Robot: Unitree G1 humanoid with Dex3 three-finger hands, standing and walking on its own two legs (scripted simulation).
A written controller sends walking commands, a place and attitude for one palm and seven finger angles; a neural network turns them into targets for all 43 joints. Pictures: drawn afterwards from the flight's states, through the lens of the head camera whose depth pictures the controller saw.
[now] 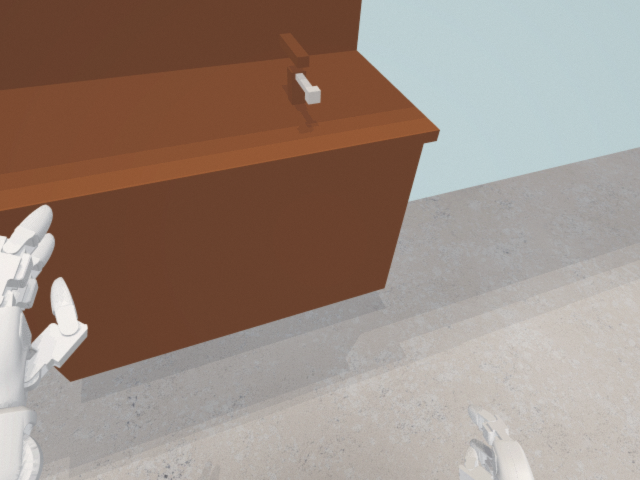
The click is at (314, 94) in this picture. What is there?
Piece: tap's lever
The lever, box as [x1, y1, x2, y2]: [305, 86, 320, 104]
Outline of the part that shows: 317,86 305,87 305,99 308,104 319,102 320,90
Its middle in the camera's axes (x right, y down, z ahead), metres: -0.02 -0.31 +0.85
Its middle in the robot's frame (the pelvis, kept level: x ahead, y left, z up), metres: +0.85 +0.07 +0.07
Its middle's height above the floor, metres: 0.84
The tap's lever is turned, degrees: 0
